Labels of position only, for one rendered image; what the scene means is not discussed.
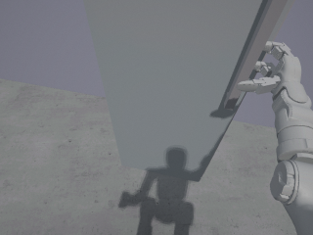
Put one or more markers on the fridge door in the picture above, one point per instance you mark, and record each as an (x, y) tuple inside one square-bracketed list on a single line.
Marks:
[(166, 68)]

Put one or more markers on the handle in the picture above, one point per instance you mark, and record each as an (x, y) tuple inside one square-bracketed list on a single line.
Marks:
[(266, 24)]

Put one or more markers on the right robot forearm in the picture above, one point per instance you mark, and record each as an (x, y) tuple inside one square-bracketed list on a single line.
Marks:
[(293, 123)]

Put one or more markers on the robot right hand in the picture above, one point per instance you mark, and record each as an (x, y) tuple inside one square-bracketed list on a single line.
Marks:
[(288, 69)]

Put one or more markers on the robot right upper arm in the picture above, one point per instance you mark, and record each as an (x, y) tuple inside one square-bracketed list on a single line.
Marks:
[(292, 185)]

